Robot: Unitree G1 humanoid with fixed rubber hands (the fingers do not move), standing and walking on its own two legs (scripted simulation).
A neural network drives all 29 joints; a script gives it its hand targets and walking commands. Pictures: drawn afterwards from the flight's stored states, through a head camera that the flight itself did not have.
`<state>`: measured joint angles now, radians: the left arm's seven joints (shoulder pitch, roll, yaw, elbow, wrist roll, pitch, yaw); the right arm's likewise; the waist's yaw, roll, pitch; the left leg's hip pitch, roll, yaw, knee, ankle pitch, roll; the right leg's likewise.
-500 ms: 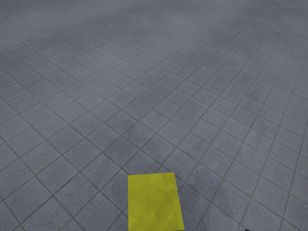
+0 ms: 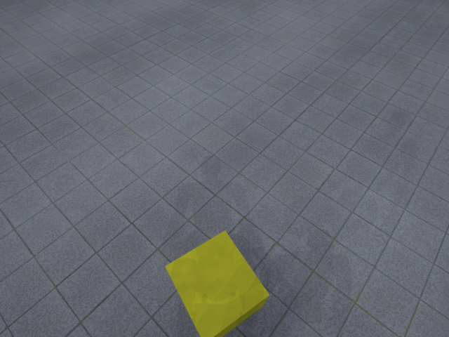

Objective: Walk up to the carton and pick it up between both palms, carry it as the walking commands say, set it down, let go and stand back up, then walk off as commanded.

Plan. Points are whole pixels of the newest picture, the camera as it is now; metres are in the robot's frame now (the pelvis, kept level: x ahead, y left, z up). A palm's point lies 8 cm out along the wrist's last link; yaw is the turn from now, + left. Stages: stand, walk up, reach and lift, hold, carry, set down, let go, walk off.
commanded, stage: stand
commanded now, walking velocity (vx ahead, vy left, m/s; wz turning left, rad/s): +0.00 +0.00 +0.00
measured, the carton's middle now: (216, 288) +0.36 +0.02 -0.66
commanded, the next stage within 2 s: none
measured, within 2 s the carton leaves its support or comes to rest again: neither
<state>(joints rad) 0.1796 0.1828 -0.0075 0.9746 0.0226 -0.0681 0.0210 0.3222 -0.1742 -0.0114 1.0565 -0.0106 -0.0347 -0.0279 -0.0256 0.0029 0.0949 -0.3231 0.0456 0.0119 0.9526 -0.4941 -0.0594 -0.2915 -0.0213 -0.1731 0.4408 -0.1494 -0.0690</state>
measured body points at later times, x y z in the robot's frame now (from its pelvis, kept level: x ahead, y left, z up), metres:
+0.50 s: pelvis +0.06 +0.05 +0.01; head +0.06 +0.05 +0.46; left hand +0.03 +0.27 -0.16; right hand +0.04 -0.17 -0.15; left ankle +0.05 +0.15 -0.74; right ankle +0.06 -0.08 -0.74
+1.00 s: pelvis +0.07 +0.06 +0.01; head +0.08 +0.06 +0.46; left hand +0.03 +0.26 -0.16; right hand +0.04 -0.15 -0.15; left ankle +0.05 +0.15 -0.74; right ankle +0.06 -0.08 -0.74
